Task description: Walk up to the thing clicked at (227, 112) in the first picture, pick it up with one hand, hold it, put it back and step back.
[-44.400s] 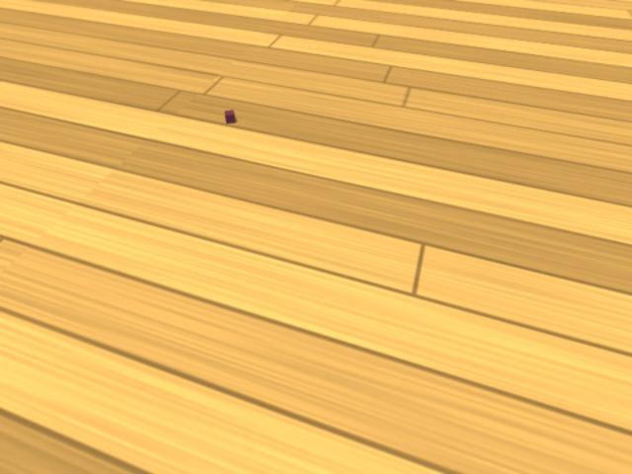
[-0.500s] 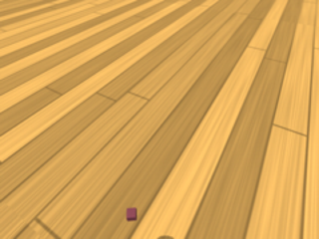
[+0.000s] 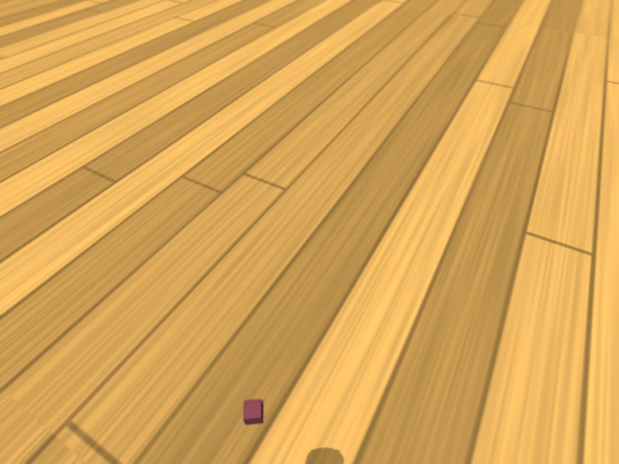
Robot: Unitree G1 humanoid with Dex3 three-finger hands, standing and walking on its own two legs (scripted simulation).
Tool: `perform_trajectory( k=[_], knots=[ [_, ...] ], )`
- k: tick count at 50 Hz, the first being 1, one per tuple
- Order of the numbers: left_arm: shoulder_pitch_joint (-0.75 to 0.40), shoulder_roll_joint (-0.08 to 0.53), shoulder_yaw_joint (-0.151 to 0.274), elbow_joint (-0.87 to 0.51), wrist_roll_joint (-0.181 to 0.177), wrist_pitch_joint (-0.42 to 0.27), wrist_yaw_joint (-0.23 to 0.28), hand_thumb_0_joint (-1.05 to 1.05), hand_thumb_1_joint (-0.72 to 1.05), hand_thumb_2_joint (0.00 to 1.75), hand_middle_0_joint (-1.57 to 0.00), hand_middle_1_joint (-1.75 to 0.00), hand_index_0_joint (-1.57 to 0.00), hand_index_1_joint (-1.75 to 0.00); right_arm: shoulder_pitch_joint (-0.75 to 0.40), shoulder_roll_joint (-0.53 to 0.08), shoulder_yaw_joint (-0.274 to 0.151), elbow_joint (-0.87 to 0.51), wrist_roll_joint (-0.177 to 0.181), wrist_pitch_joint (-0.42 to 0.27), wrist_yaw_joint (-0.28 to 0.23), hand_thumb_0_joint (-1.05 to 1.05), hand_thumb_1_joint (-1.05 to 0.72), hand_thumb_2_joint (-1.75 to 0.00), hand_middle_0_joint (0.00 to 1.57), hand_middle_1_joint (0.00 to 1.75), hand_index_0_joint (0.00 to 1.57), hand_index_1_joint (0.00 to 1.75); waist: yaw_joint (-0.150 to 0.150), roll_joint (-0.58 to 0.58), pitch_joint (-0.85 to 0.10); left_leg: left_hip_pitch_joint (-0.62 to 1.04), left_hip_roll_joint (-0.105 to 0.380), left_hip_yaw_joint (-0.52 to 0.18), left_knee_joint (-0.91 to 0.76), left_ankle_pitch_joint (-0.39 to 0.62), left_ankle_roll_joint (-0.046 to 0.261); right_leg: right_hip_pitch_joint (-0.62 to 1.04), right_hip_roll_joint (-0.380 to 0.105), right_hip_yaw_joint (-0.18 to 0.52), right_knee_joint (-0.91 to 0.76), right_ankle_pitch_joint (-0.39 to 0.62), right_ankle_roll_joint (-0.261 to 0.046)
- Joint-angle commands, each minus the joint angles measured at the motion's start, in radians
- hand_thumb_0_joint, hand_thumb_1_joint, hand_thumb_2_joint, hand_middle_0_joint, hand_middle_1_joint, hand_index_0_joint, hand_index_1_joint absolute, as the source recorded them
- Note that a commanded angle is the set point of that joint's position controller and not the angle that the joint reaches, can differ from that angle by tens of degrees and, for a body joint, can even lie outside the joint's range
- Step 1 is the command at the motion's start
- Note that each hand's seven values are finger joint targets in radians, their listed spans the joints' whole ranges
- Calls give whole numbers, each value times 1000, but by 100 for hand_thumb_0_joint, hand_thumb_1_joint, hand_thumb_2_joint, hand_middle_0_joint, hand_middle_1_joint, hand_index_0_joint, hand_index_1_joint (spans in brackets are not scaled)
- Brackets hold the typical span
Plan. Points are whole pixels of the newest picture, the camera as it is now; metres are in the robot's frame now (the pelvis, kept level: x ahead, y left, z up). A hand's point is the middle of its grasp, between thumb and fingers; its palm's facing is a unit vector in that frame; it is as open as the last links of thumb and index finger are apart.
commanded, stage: stand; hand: left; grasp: from above
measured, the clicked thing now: (253, 411) +0.44 +0.21 -0.75
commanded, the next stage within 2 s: step back in 1.28 s
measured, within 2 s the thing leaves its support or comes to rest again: neither
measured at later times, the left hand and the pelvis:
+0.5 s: hand out of the picture +0.06 +0.21 -0.17, palm faces +0.00 -0.96 -0.28, open 7.4 cm; pelvis +0.01 +0.00 +0.00, yaw -1 degrees
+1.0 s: hand out of the picture +0.07 +0.23 -0.16, palm faces -0.01 -0.95 -0.31, open 7.4 cm; pelvis +0.01 +0.00 +0.00, yaw -1 degrees
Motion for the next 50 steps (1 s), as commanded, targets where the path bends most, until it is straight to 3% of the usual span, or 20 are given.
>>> perform_trajectory(
  k=[1, 5, 7, 11, 16, 21, 22, 24, 26, 29, 34, 37, 40, 44, 45, 48, 50],
  knots=[
    [-28, 182, 30, -47, -9, -20, 10, 0, 90, 90, -20, -30, -20, -30, -38, -167, -28, -50, 3, -23, -15, 0, -90, -90, 20, 30, 20, 30, -5, -21, -35, -15, 92, -81, -82, 12, 43, -1, -86, 91, -85, 22, -33],
    [-32, 186, 32, -49, -11, -21, 9, 0, 90, 90, -20, -30, -20, -30, -34, -166, -23, -45, 6, -26, -16, 0, -90, -90, 20, 30, 20, 30, -5, -21, -53, -3, 94, -73, -81, 79, 38, 22, -89, 90, -75, 101, -32],
    [-25, 160, 25, -38, -13, -18, 9, 0, 90, 90, -20, -30, -20, -30, -24, -138, -13, -35, 7, -23, -16, 0, -90, -90, 20, 30, 20, 30, -5, -22, -42, -4, 91, -71, -84, 82, 37, 21, -83, 83, -76, 91, -29],
    [-26, 158, 25, -37, -10, -13, 8, 0, 90, 90, -20, -30, -20, -30, -31, -146, -14, -31, 7, -23, -18, 0, -90, -90, 20, 30, 20, 30, -4, -13, -30, -14, 92, -69, -91, 47, 35, 10, -80, 84, -84, 64, -29],
    [-18, 135, 20, -32, -10, -12, 9, 0, 90, 90, -20, -30, -20, -30, -31, -123, -11, -24, 7, -21, -18, 0, -90, -90, 20, 30, 20, 30, -2, -32, -37, 4, 93, -64, -86, 86, 32, 1, -74, 77, -81, 78, -27],
    [-20, 136, 20, -31, -9, -17, 10, 0, 90, 90, -20, -30, -20, -30, -18, -116, -13, -18, 7, -18, -16, 0, -90, -90, 20, 30, 20, 30, -8, -34, -18, -12, 90, -60, -88, 46, 33, -3, -74, 83, -93, 45, -25],
    [-36, 159, 26, -44, -9, -20, 10, 0, 90, 90, -20, -30, -20, -30, -20, -136, -19, -25, 4, -20, -17, 0, -90, -90, 20, 30, 20, 30, -12, -30, -33, -5, 93, -57, -82, 69, 33, 9, -83, 92, -92, 72, -29],
    [-25, 131, 20, -38, -11, -20, 10, 0, 90, 90, -20, -30, -20, -30, -13, -119, -15, -17, 6, -20, -17, 0, -90, -90, 20, 30, 20, 30, -12, -16, -48, -1, 93, -54, -75, 76, 34, 22, -81, 90, -87, 100, -31],
    [-31, 149, 26, -47, -10, -21, 11, 0, 90, 90, -20, -30, -20, -30, -13, -119, -16, -21, 6, -23, -17, 0, -90, -90, 20, 30, 20, 30, -12, -17, -55, -4, 94, -53, -81, 107, 31, 34, -82, 86, -74, 133, -32],
    [-26, 142, 24, -40, -11, -18, 10, 0, 90, 90, -20, -30, -20, -30, -4, -111, -14, -14, 5, -21, -18, 0, -90, -90, 20, 30, 20, 30, -12, -19, -25, -19, 92, -54, -93, 64, 32, 16, -77, 84, -79, 85, -30],
    [-27, 149, 25, -47, -9, -17, 7, 0, 90, 90, -20, -30, -20, -30, -12, -126, -20, -22, 4, -23, -17, 0, -90, -90, 20, 30, 20, 30, -10, -22, -9, -29, 95, -60, -104, 18, 31, -3, -74, 84, -76, 42, -31],
    [-20, 160, 27, -56, -10, -21, 7, 0, 90, 90, -20, -30, -20, -30, -18, -137, -23, -31, 5, -27, -15, 0, -90, -90, 20, 30, 20, 30, -8, -10, -47, -6, 100, -59, -90, 66, 36, 13, -81, 87, -67, 84, -32],
    [-18, 149, 22, -49, -11, -21, 6, 0, 90, 90, -20, -30, -20, -30, -15, -130, -21, -28, 6, -27, -15, 0, -90, -90, 20, 30, 20, 30, -10, -24, -26, -6, 98, -62, -96, 57, 35, -6, -75, 84, -73, 54, -32],
    [-40, 191, 29, -72, -11, -24, 4, 0, 90, 90, -20, -30, -20, -30, -19, -167, -28, -39, 2, -28, -14, 0, -90, -90, 20, 30, 20, 30, -13, -12, -13, -26, 100, -61, -98, 22, 34, -11, -81, 95, -80, 47, -33],
    [-24, 174, 24, -63, -11, -22, 4, 0, 90, 90, -20, -30, -20, -30, -27, -161, -28, -39, 7, -28, -13, 0, -90, -90, 20, 30, 20, 30, -10, -10, -28, -10, 102, -64, -98, 18, 37, -10, -78, 92, -75, 40, -35],
    [-45, 204, 30, -77, -11, -27, 4, 0, 90, 90, -20, -30, -20, -30, -34, -177, -32, -50, 5, -32, -12, 0, -90, -90, 20, 30, 20, 30, -14, -18, -43, -8, 105, -64, -96, 55, 36, 3, -84, 95, -68, 68, -36],
    [-34, 199, 28, -76, -11, -26, 1, 0, 90, 90, -20, -30, -20, -30, -37, -183, -31, -48, 4, -33, -12, 0, -90, -90, 20, 30, 20, 30, -9, -10, -30, -14, 107, -65, -97, 20, 39, -7, -83, 95, -72, 55, -34]
  ],
)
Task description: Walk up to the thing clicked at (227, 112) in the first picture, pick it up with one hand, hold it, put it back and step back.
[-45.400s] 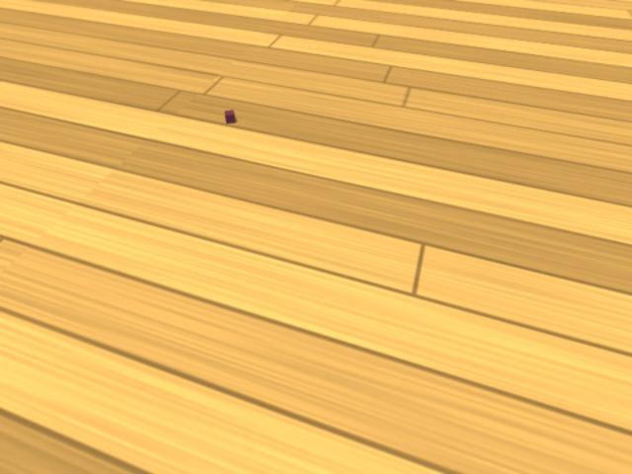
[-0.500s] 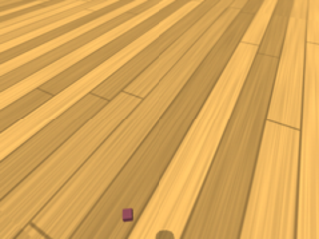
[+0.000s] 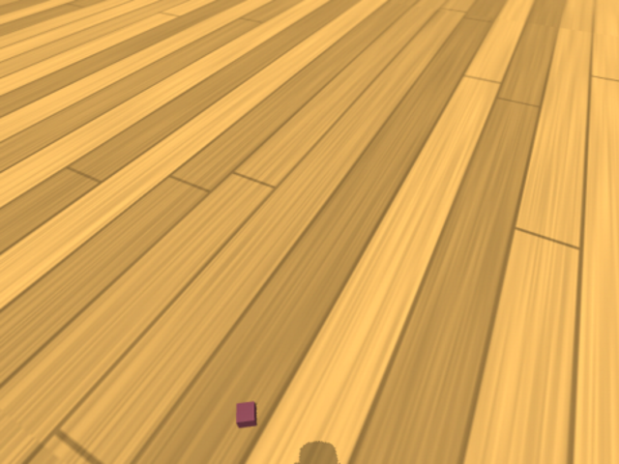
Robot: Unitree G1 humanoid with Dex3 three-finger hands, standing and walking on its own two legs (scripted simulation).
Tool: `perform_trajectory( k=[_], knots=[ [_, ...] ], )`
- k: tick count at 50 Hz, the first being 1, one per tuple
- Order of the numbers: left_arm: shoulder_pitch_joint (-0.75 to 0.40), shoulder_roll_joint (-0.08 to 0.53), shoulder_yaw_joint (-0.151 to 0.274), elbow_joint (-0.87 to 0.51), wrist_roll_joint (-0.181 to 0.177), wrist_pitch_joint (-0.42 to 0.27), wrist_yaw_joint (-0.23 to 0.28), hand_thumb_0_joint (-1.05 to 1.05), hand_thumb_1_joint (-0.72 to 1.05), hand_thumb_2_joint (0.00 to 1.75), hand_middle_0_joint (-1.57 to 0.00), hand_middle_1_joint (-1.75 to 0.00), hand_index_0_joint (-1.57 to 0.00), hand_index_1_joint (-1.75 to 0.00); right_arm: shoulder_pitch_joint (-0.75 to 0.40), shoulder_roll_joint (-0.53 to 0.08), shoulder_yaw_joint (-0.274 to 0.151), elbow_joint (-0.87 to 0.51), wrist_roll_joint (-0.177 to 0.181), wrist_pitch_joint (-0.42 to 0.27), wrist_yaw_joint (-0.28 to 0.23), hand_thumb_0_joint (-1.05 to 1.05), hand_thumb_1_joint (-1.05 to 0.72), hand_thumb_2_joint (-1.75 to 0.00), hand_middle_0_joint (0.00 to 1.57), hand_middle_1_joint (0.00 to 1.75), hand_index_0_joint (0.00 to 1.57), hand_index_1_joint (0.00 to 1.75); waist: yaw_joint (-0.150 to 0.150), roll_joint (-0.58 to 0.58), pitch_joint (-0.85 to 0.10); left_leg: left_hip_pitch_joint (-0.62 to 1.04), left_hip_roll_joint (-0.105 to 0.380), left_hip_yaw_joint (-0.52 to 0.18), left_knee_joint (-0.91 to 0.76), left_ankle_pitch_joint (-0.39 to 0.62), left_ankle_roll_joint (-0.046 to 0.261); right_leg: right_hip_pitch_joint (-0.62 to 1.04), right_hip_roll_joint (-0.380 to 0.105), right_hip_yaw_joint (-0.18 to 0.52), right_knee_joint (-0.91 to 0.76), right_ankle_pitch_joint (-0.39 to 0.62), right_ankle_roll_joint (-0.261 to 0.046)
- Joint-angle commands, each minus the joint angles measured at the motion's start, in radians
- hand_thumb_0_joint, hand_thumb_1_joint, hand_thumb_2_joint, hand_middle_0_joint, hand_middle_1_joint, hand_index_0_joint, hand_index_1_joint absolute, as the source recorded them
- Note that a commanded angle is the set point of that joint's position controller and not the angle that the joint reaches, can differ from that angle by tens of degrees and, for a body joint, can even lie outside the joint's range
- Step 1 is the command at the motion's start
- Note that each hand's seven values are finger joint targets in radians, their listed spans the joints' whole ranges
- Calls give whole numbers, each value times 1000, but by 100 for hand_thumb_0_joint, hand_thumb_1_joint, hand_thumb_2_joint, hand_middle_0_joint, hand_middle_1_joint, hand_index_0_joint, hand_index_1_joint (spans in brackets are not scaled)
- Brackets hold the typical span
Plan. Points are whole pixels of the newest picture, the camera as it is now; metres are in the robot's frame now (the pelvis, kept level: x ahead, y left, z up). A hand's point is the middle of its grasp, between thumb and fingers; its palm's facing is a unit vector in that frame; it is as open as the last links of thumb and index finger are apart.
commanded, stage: stand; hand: left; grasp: from above
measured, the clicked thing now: (246, 414) +0.42 +0.21 -0.75
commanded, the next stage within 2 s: step back in 0.28 s
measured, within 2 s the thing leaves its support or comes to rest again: neither
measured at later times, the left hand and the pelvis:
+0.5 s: hand out of the picture +0.08 +0.27 -0.17, palm faces +0.00 -0.93 -0.38, open 7.4 cm; pelvis -0.03 +0.01 -0.02, yaw +0 degrees
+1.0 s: hand out of the picture -0.02 +0.26 -0.18, palm faces -0.12 -0.91 -0.39, open 7.4 cm; pelvis -0.13 +0.01 -0.03, yaw -5 degrees
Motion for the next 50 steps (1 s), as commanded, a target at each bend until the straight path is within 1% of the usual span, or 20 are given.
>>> perform_trajectory(
  k=[1, 12, 13, 14, 17, 21, 24, 26, 27, 28, 29, 31, 34, 38, 41, 44, 47, 48, 49, 50],
  knots=[
    [-27, 205, 34, -61, -6, -21, 8, 0, 90, 90, -20, -30, -20, -30, -44, -201, -40, -58, 1, -24, -14, 0, -90, -90, 20, 30, 20, 30, -3, -3, -41, -13, 105, -90, -75, 54, 39, -9, -89, 73, -60, 64, -37],
    [-54, 235, 32, -77, -11, -23, 2, 0, 90, 90, -20, -30, -20, -30, -58, -228, -35, -57, 2, -25, -10, 0, -90, -90, 20, 30, 20, 30, -2, -5, -43, -21, 106, -87, -79, 63, 34, -6, -94, 75, -72, 66, -36],
    [-53, 234, 30, -78, -10, -23, 1, 0, 90, 90, -20, -30, -20, -30, -60, -239, -37, -58, 3, -25, -10, 0, -90, -90, 20, 30, 20, 30, -3, 4, -50, -22, 108, -86, -74, 65, 38, 8, -97, 79, -72, 89, -36],
    [-71, 330, 71, -97, -31, -14, 5, 0, 90, 90, -20, -30, -20, -30, -102, -299, -59, -77, 14, -6, -3, 0, -90, -90, 20, 30, 20, 30, -2, -33, 40, -71, 94, -97, 31, 240, 56, -83, -89, 89, 9, 284, -47],
    [-63, 317, 77, -145, -33, -10, 12, 0, 90, 90, -20, -30, -20, -30, -57, -281, -65, -107, 28, 9, 1, 0, -90, -90, 20, 30, 20, 30, -18, -42, -98, -50, 86, -67, 127, 314, 72, -31, -103, 88, 65, 363, -86],
    [-109, 346, 84, -208, -22, 8, 10, 0, 90, 90, -20, -30, -20, -30, -43, -273, -75, -142, 24, 31, 5, 0, -90, -90, 20, 30, 20, 30, -22, -104, -141, -73, 11, -21, 291, 124, 68, -113, -193, 186, 47, 300, -173],
    [-178, 371, 90, -266, -5, 19, 12, 0, 90, 90, -20, -30, -20, -30, 23, -261, -85, -156, 17, 44, 14, 0, -90, -90, 20, 30, 20, 30, -43, -201, -136, -70, -42, -18, 437, -161, 69, -215, -281, 239, 51, 262, -239],
    [-208, 359, 83, -294, -1, 27, 11, 0, 90, 90, -20, -30, -20, -30, 66, -271, -95, -164, 15, 41, 19, 0, -90, -90, 20, 30, 20, 30, -66, -175, -121, -53, -9, -49, 379, -82, 91, -267, -232, 185, 152, 187, -201],
    [-198, 327, 76, -304, -8, 34, 11, 0, 90, 90, -20, -30, -20, -30, 66, -305, -101, -179, 8, 33, 17, 0, -90, -90, 20, 30, 20, 30, -70, -46, -97, -115, 93, -145, 201, 148, 120, -248, -116, 102, 302, 103, -136],
    [-174, 272, 67, -305, -19, 41, 15, 0, 90, 90, -20, -30, -20, -30, 27, -367, -112, -190, -1, 24, 15, 0, -90, -90, 20, 30, 20, 30, -44, 140, -49, -135, 230, -332, 25, 340, 161, -308, 71, 28, 473, -122, -72],
    [-144, 265, 70, -312, -13, 46, 24, 0, 90, 90, -20, -30, -20, -30, 15, -416, -122, -210, -11, 14, 11, 0, -90, -90, 20, 30, 20, 30, -38, 190, -70, -89, 311, -430, 11, 475, 231, -354, 129, 109, 624, -419, -65],
    [-99, 294, 75, -287, -9, 53, 33, 0, 90, 90, -20, -30, -20, -30, -37, -401, -125, -250, -13, 12, -1, 0, -90, -90, 20, 30, 20, 30, -31, 148, -89, -137, 338, -426, 6, 399, 272, -349, 130, 207, 824, -430, -68],
    [-21, 294, 77, -286, -20, 52, 24, 0, 90, 90, -20, -30, -20, -30, -71, -333, -107, -289, -11, 3, -18, 0, -90, -90, 20, 30, 20, 30, 11, 127, -116, -29, 242, -269, 107, 445, 236, -407, 113, 192, 883, -318, -46],
    [-54, 287, 87, -343, -5, 41, 18, 0, 90, 90, -20, -30, -20, -30, 33, -320, -110, -298, -10, 3, -26, 0, -90, -90, 20, 30, 20, 30, -45, 96, -141, 112, 255, -259, 154, 531, 271, -422, 97, 158, 750, -364, -5],
    [-31, 278, 92, -356, -8, 39, 14, 0, 90, 90, -20, -30, -20, -30, 32, -343, -114, -314, -10, 7, -28, 0, -90, -90, 20, 30, 20, 30, -46, 135, -134, 79, 275, -250, 148, 476, 282, -364, 76, 112, 615, -360, 0],
    [25, 276, 102, -333, -4, 33, 4, 0, 90, 90, -20, -30, -20, -30, -10, -352, -108, -334, -11, 16, -23, 0, -90, -90, 20, 30, 20, 30, -27, 159, -149, -28, 244, -216, 173, 341, 236, -217, 53, 47, 389, -290, -16],
    [146, 281, 111, -292, 10, 21, 3, 0, 90, 90, -20, -30, -20, -30, -46, -340, -98, -337, 10, 32, -16, 0, -90, -90, 20, 30, 20, 30, 34, 111, -168, -198, 187, -156, 257, 126, 144, -2, 34, 35, 79, -34, -65],
    [127, 345, 129, -311, 24, 14, 2, 0, 90, 90, -20, -30, -20, -30, -28, -294, -85, -343, 13, 32, -12, 0, -90, -90, 20, 30, 20, 30, 18, -69, -133, -389, 74, -111, 382, -65, 75, 41, -118, 300, 33, -54, -117],
    [64, 459, 150, -346, 14, 20, -1, 0, 90, 90, -20, -30, -20, -30, -82, -273, -90, -351, 20, 36, -23, 0, -90, -90, 20, 30, 20, 30, 59, -307, -71, -391, -117, -37, 638, -413, 28, -184, -345, 557, -75, -28, -304],
    [7, 463, 149, -387, 24, 12, 2, 0, 90, 90, -20, -30, -20, -30, -80, -308, -104, -339, 10, 41, -31, 0, -90, -90, 20, 30, 20, 30, 46, -255, -4, -353, -94, -156, 817, -455, 17, -310, -399, 619, -84, 24, -354]
  ],
)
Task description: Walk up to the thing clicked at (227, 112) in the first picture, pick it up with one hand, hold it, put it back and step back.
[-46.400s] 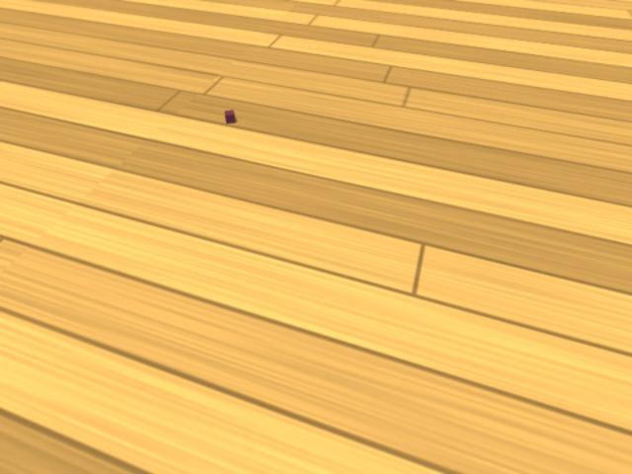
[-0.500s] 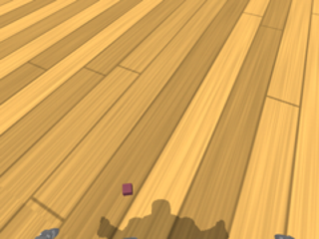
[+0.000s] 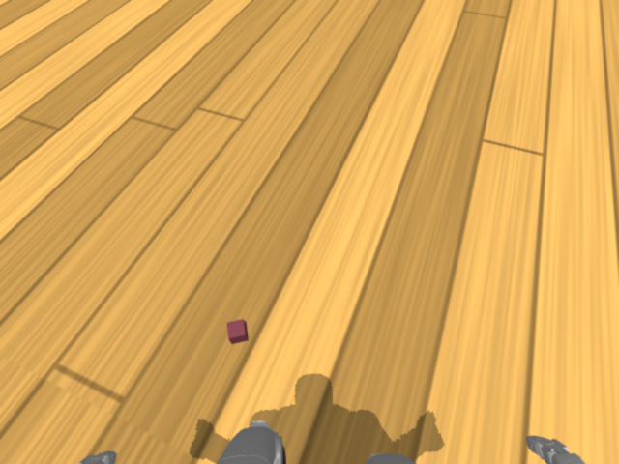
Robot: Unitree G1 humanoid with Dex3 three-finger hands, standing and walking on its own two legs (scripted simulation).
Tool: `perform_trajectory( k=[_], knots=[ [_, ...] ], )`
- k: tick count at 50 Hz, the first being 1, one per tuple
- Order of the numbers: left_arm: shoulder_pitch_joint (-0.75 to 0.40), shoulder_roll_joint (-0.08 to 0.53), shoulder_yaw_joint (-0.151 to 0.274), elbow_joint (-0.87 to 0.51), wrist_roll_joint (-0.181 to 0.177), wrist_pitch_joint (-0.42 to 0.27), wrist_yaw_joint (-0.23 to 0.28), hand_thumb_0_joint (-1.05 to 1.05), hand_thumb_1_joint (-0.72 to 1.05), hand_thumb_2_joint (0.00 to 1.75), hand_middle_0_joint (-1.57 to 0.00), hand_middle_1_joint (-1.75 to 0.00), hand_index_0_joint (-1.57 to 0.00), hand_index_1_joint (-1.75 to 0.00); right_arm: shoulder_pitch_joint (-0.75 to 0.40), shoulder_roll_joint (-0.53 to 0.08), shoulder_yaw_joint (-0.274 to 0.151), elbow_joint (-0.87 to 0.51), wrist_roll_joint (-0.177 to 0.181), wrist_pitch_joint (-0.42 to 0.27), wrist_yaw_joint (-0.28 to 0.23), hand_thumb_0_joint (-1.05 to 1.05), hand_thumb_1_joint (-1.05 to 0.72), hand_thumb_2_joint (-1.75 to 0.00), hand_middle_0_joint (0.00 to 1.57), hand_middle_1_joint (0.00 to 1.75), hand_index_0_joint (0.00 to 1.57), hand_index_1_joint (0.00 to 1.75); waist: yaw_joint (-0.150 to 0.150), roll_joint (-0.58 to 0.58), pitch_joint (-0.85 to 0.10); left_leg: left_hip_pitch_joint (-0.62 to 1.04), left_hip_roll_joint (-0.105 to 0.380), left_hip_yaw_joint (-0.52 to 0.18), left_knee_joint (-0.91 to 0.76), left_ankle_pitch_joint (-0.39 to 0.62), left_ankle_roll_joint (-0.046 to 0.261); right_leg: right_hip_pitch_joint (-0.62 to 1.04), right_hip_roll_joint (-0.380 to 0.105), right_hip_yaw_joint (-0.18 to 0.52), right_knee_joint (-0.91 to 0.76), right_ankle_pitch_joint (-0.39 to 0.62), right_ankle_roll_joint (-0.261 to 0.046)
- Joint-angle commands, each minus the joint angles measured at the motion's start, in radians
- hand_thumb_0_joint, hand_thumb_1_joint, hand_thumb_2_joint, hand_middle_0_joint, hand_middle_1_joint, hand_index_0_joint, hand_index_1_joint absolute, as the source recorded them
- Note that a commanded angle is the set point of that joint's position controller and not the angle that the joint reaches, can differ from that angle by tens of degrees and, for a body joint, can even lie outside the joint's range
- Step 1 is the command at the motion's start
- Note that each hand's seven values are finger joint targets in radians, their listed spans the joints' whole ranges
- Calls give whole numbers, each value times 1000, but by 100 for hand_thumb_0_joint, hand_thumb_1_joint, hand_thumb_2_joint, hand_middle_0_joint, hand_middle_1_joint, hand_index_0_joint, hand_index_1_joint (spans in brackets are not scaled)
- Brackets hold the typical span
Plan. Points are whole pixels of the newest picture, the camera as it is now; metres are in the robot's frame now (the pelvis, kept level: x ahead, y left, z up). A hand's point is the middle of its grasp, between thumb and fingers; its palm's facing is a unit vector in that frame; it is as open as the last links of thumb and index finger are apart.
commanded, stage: step back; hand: left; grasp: from above
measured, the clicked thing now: (237, 331) +0.54 +0.25 -0.72
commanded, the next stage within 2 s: none
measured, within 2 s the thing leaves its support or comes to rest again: neither
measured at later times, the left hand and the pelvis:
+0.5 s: hand out of the picture -0.03 +0.27 -0.13, palm faces +0.06 -0.93 -0.37, open 7.4 cm; pelvis -0.14 +0.00 +0.02, yaw +3 degrees
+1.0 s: hand out of the picture -0.20 +0.25 -0.13, palm faces +0.07 -0.90 -0.44, open 7.4 cm; pelvis -0.30 -0.03 +0.00, yaw +6 degrees
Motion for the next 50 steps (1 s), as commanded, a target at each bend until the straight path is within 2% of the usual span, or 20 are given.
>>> perform_trajectory(
  k=[1, 4, 8, 11, 14, 15, 16, 17, 20, 26, 32, 33, 34, 35, 36, 39, 43, 48, 49, 50],
  knots=[
    [-38, 322, 88, -141, -6, -35, 20, 0, 90, 90, -20, -30, -20, -30, -1, -215, -68, -59, 12, -9, -24, 0, -90, -90, 20, 30, 20, 30, 32, -185, -118, 2, -152, -202, 476, -240, -3, -166, -398, 448, -371, 292, -267],
    [-106, 252, 77, -164, -2, -31, 28, 0, 90, 90, -20, -30, -20, -30, 97, -196, -52, -23, 25, -26, -28, 0, -90, -90, 20, 30, 20, 30, -13, -196, -158, -33, -190, -152, 462, -145, -24, -31, -260, 200, -268, 446, -181],
    [10, 234, 72, -166, 4, -26, 38, 0, 90, 90, -20, -30, -20, -30, 59, -182, -42, -59, 14, -30, -26, 0, -90, -90, 20, 30, 20, 30, 66, -221, -216, -68, -128, -107, 207, -201, -34, 202, -295, 217, -211, 541, -206],
    [12, 258, 69, -176, -3, -13, 34, 0, 90, 90, -20, -30, -20, -30, 83, -177, -48, -58, 1, -36, -21, 0, -90, -90, 20, 30, 20, 30, 58, -264, -237, 53, -94, -42, -40, -175, -14, 174, -299, 217, -165, 561, -189],
    [-13, 252, 56, -194, -20, 2, 23, 0, 90, 90, -20, -30, -20, -30, 173, -177, -61, -24, -11, -47, -15, 0, -90, -90, 20, 30, 20, 30, 8, -194, -263, 252, -80, -6, -344, 128, 9, 50, -246, 168, -78, 421, -113],
    [12, 214, 47, -203, -22, 4, 21, 0, 90, 90, -20, -30, -20, -30, 148, -228, -76, -42, -28, -52, -15, 0, -90, -90, 20, 30, 20, 30, 19, -63, -274, 311, 61, -204, -382, 179, 54, -72, -175, 129, -3, 249, -64],
    [-30, 199, 41, -217, -28, -1, 23, 0, 90, 90, -20, -30, -20, -30, 94, -347, -99, -61, -23, -49, -4, 0, -90, -90, 20, 30, 20, 30, 10, 185, -249, 287, 264, -457, -420, 327, 184, -212, 16, -8, 159, -97, -9],
    [-96, 234, 64, -212, -14, -1, 37, 0, 90, 90, -20, -30, -20, -30, 93, -369, -105, -74, -26, -51, -3, 0, -90, -90, 20, 30, 20, 30, -45, 174, -231, 176, 340, -545, -428, 413, 285, -174, 32, 109, 374, -287, 0],
    [-1, 215, 62, -156, -35, 3, 36, 0, 90, 90, -20, -30, -20, -30, -10, -247, -67, -84, -22, -55, -21, 0, -90, -90, 20, 30, 20, 30, 43, 43, -206, 237, 214, -281, -336, 560, 220, -250, 52, 173, 576, -168, -13],
    [41, 210, 65, -154, -18, -6, 22, 0, 90, 90, -20, -30, -20, -30, 25, -237, -74, -109, -20, -45, -25, 0, -90, -90, 20, 30, 20, 30, 2, 96, -214, 320, 208, -234, -294, 465, 257, -208, 11, 103, 369, -153, 46],
    [178, 199, 65, -71, -11, -28, 18, 0, 90, 90, -20, -30, -20, -30, -8, -263, -80, -126, -4, -14, -14, 0, -90, -90, 20, 30, 20, 30, 48, 132, -308, 249, 147, -184, -177, 354, 157, 94, -17, -37, -278, 119, 3],
    [182, 234, 73, -73, 2, -34, 19, 0, 90, 90, -20, -30, -20, -30, -10, -233, -70, -133, 4, -11, -11, 0, -90, -90, 20, 30, 20, 30, 50, 75, -297, 126, 103, -171, -132, 232, 100, 148, -65, 60, -274, 156, -22],
    [161, 327, 98, -89, 9, -35, 18, 0, 90, 90, -20, -30, -20, -30, -44, -176, -60, -158, 16, -15, -10, 0, -90, -90, 20, 30, 20, 30, 59, -181, -250, -64, -81, -107, 38, -17, 25, 134, -252, 347, -298, 207, -111],
    [80, 427, 116, -128, 10, -31, 18, 0, 90, 90, -20, -30, -20, -30, -62, -179, -68, -156, 12, -10, -28, 0, -90, -90, 20, 30, 20, 30, 94, -359, -202, -50, -149, -99, 290, -302, -9, -81, -460, 558, -373, 234, -279],
    [28, 398, 107, -158, 6, -38, 22, 0, 90, 90, -20, -30, -20, -30, -49, -215, -76, -144, 11, -4, -29, 0, -90, -90, 20, 30, 20, 30, 63, -292, -154, -23, -121, -211, 441, -288, -14, -174, -486, 563, -392, 239, -294],
    [-69, 284, 80, -173, 7, -38, 34, 0, 90, 90, -20, -30, -20, -30, 41, -195, -65, -93, 21, -17, -26, 0, -90, -90, 20, 30, 20, 30, 1, -171, -143, -32, -181, -165, 471, -167, -18, -87, -294, 220, -233, 468, -189],
    [18, 261, 72, -171, 11, -27, 43, 0, 90, 90, -20, -30, -20, -30, 30, -179, -56, -99, 4, -19, -27, 0, -90, -90, 20, 30, 20, 30, 67, -215, -182, -65, -146, -115, 273, -208, -36, 107, -293, 202, -199, 508, -195],
    [-17, 278, 63, -190, -10, -6, 43, 0, 90, 90, -20, -30, -20, -30, 135, -166, -70, -63, -13, -28, -16, 0, -90, -90, 20, 30, 20, 30, 23, -222, -270, 174, -92, 5, -290, 6, 1, 131, -277, 163, -45, 541, -144],
    [-3, 264, 52, -190, -14, 0, 38, 0, 90, 90, -20, -30, -20, -30, 148, -179, -78, -51, -20, -32, -16, 0, -90, -90, 20, 30, 20, 30, 19, -179, -269, 248, -83, -18, -353, 131, 11, 49, -241, 143, -15, 448, -99],
    [39, 231, 40, -190, -18, 4, 35, 0, 90, 90, -20, -30, -20, -30, 128, -239, -93, -63, -36, -33, -14, 0, -90, -90, 20, 30, 20, 30, 33, -50, -268, 344, 69, -228, -367, 197, 68, -136, -163, 104, 70, 246, -48]
  ],
)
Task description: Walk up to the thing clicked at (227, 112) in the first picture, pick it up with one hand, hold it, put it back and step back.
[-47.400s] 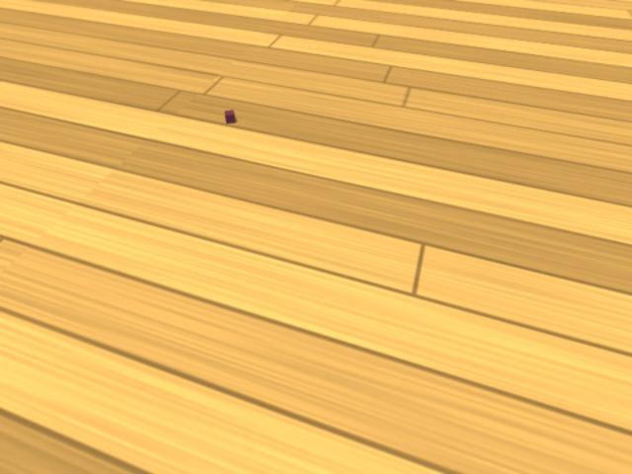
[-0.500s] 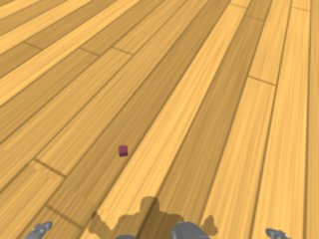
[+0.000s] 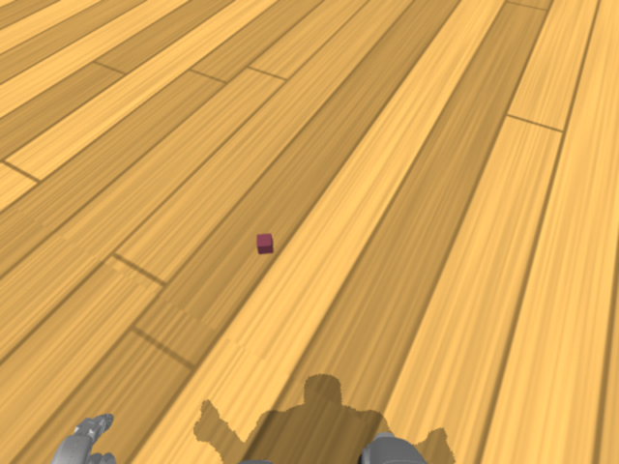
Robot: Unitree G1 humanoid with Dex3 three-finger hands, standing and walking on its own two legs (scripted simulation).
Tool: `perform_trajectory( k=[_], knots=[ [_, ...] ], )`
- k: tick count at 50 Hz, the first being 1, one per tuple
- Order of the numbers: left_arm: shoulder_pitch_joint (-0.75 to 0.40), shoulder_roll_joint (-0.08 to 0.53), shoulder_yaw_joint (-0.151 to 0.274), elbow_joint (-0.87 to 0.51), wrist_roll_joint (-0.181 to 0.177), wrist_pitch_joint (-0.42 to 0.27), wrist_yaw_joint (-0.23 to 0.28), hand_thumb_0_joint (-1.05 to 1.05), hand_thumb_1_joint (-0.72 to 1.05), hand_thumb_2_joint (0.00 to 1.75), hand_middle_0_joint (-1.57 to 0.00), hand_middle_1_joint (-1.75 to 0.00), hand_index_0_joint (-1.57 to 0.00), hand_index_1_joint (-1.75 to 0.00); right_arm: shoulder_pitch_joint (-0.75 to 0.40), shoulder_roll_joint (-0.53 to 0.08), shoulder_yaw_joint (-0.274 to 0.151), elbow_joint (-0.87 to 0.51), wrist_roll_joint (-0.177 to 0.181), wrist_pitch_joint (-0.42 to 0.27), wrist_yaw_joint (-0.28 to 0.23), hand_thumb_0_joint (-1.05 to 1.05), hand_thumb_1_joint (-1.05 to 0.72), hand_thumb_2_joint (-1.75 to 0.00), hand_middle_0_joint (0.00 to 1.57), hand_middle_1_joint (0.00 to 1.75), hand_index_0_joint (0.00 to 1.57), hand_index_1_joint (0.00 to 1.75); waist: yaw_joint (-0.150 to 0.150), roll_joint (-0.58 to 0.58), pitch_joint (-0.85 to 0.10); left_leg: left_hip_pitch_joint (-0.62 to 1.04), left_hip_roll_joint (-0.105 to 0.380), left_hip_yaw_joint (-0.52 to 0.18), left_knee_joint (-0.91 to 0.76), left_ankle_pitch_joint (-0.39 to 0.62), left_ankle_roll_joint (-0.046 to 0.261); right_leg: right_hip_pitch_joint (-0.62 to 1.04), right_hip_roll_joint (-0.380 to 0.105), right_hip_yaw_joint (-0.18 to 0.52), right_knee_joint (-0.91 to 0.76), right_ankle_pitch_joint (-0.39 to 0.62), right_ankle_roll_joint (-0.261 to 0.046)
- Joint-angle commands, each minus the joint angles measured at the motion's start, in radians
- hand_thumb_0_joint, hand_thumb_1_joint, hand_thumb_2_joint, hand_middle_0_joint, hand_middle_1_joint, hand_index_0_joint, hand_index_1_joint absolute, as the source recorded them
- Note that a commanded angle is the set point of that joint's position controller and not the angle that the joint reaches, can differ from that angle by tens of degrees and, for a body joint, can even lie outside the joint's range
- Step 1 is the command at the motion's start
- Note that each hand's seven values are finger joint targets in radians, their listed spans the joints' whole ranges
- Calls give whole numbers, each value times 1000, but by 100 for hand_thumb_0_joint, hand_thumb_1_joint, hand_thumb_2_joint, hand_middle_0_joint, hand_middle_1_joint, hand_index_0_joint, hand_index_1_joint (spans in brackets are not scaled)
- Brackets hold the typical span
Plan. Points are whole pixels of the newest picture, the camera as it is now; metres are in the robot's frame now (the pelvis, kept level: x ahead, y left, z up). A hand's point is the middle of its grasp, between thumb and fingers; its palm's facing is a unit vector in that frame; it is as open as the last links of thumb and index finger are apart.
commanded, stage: step back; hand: left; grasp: from above
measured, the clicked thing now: (264, 243) +0.87 +0.19 -0.72
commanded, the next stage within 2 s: stand in 1.50 s
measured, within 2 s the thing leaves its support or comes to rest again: neither
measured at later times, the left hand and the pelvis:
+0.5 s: hand out of the picture -0.10 +0.25 -0.12, palm faces -0.05 -0.90 -0.44, open 7.4 cm; pelvis -0.17 -0.02 +0.01, yaw -3 degrees
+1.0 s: hand out of the picture -0.15 +0.25 -0.13, palm faces +0.03 -0.93 -0.37, open 7.4 cm; pelvis -0.21 -0.01 +0.01, yaw +0 degrees
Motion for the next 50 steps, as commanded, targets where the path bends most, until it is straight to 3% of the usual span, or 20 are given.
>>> perform_trajectory(
  k=[1, 2, 6, 12, 15, 16, 17, 18, 21, 27, 31, 32, 33, 34, 37, 42, 43, 45, 46, 50],
  knots=[
    [10, 186, 47, -88, -27, -6, 12, 0, 90, 90, -20, -30, -20, -30, -21, -336, -93, -84, -15, -30, 1, 0, -90, -90, 20, 30, 20, 30, -2, 236, -234, 62, 386, -422, -328, 341, 226, -58, 119, -4, 201, -256, -30],
    [-59, 224, 72, -79, -14, -6, 22, 0, 90, 90, -20, -30, -20, -30, -23, -360, -98, -94, -18, -35, 2, 0, -90, -90, 20, 30, 20, 30, -59, 242, -208, -81, 465, -541, -362, 382, 335, -2, 121, 122, 419, -398, -16],
    [55, 205, 69, -8, -35, -1, 9, 0, 90, 90, -20, -30, -20, -30, -123, -233, -57, -98, -17, -40, -19, 0, -90, -90, 20, 30, 20, 30, 37, 119, -187, -30, 298, -204, -223, 517, 234, -35, 138, 169, 538, -246, -29],
    [52, 177, 58, 5, -16, -23, -1, 0, 90, 90, -20, -30, -20, -30, -48, -227, -57, -90, -19, -14, -11, 0, -90, -90, 20, 30, 20, 30, -26, 193, -233, 127, 272, -190, -161, 502, 224, 51, 100, 35, 27, -230, 7],
    [159, 185, 58, 70, -2, -41, 2, 0, 90, 90, -20, -30, -20, -30, -100, -222, -51, -94, 5, 6, -3, 0, -90, -90, 20, 30, 20, 30, 37, 160, -282, -10, 222, -133, -59, 332, 130, 277, 80, 31, -309, 40, -36],
    [158, 249, 79, 64, 11, -49, 2, 0, 90, 90, -20, -30, -20, -30, -91, -172, -34, -101, 8, 3, 0, 0, -90, -90, 20, 30, 20, 30, 27, 9, -250, -202, 121, -108, 44, 118, 77, 342, -27, 243, -336, -33, -70],
    [107, 381, 111, 46, 8, -41, -1, 0, 90, 90, -20, -30, -20, -30, -135, -144, -37, -121, 11, 4, -16, 0, -90, -90, 20, 30, 20, 30, 77, -291, -199, -276, -46, -48, 290, -214, 16, 130, -309, 552, -429, -18, -248],
    [38, 408, 112, 7, 10, -49, 4, 0, 90, 90, -20, -30, -20, -30, -146, -192, -60, -120, 8, 14, -23, 0, -90, -90, 20, 30, 20, 30, 61, -257, -109, -224, -2, -175, 497, -244, -6, -81, -408, 664, -481, -42, -330],
    [-85, 259, 78, -4, 10, -54, 11, 0, 90, 90, -20, -30, -20, -30, -30, -186, -53, -45, 19, 3, -15, 0, -90, -90, 20, 30, 20, 30, -33, -64, -116, -214, -64, -158, 559, -73, -6, 2, -180, 267, -319, 56, -195],
    [72, 267, 94, 38, 21, -65, -3, 0, 90, 90, -20, -30, -20, -30, -71, -178, -47, -37, -15, -29, 5, 0, -90, -90, 20, 30, 20, 30, 83, -181, -147, -264, 7, -49, 160, -151, -28, 272, -177, 330, -368, -424, -192],
    [38, 268, 71, 51, 8, -46, -19, 0, 90, 90, -20, -30, -20, -30, 51, -158, -58, 51, -12, -54, 17, 0, -90, -90, 20, 30, 20, 30, 4, -150, -149, 132, -8, 72, -276, -5, 26, 48, -123, 200, -306, -358, -133],
    [72, 218, 50, 52, 10, -43, -21, 0, 90, 90, -20, -30, -20, -30, 75, -174, -70, 65, -21, -61, 13, 0, -90, -90, 20, 30, 20, 30, -6, -51, -159, 248, 32, -17, -329, -26, 40, -49, -75, 149, -194, -347, -99],
    [51, 151, 27, 39, -6, -47, -27, 0, 90, 90, -20, -30, -20, -30, 74, -244, -81, 54, -35, -69, 10, 0, -90, -90, 20, 30, 20, 30, -23, 172, -154, 269, 260, -419, -438, -356, 122, -242, 33, 54, -21, -306, -15],
    [-45, 222, 55, 51, -10, -51, -22, 0, 90, 90, -20, -30, -20, -30, 13, -308, -83, 36, -25, -71, 12, 0, -90, -90, 20, 30, 20, 30, -50, 162, -81, -33, 408, -567, -514, -570, 242, -133, 34, 47, 132, -301, -12],
    [9, 191, 43, 84, -21, -67, -40, 0, 90, 90, -20, -30, -20, -30, -87, -203, -45, 24, -30, -97, 5, 0, -90, -90, 20, 30, 20, 30, 8, 81, -76, 17, 254, -282, -403, -193, 156, -54, 23, 79, 85, -156, -27],
    [102, 174, 48, 157, -9, -85, -36, 0, 90, 90, -20, -30, -20, -30, -92, -191, -47, 27, -17, -65, 17, 0, -90, -90, 20, 30, 20, 30, 32, 152, -108, -139, 197, -132, -267, -194, 104, 303, 91, -16, -272, -44, -34],
    [124, 193, 58, 171, -1, -92, -27, 0, 90, 90, -20, -30, -20, -30, -61, -146, -34, 31, -12, -60, 14, 0, -90, -90, 20, 30, 20, 30, 43, 62, -130, -192, 160, -98, -152, -158, 78, 404, 63, 68, -331, -47, -40],
    [115, 329, 84, 162, 6, -105, -21, 0, 90, 90, -20, -30, -20, -30, -55, -136, -35, 28, -10, -57, 5, 0, -90, -90, 20, 30, 20, 30, 51, -149, -106, -257, 26, -25, 178, -226, 18, 241, -273, 570, -515, -509, -205],
    [68, 318, 83, 135, 4, -108, -22, 0, 90, 90, -20, -30, -20, -30, -22, -167, -45, 45, -11, -60, 5, 0, -90, -90, 20, 30, 20, 30, 30, -84, -78, -225, 54, -77, 213, -198, 12, 182, -305, 591, -502, -483, -252],
    [4, 274, 67, 131, 4, -110, -18, 0, 90, 90, -20, -30, -20, -30, 20, -156, -48, 79, -12, -70, 16, 0, -90, -90, 20, 30, 20, 30, 2, -128, -93, -124, 93, -26, 116, -99, 13, 106, -208, 361, -453, -328, -190]
  ],
)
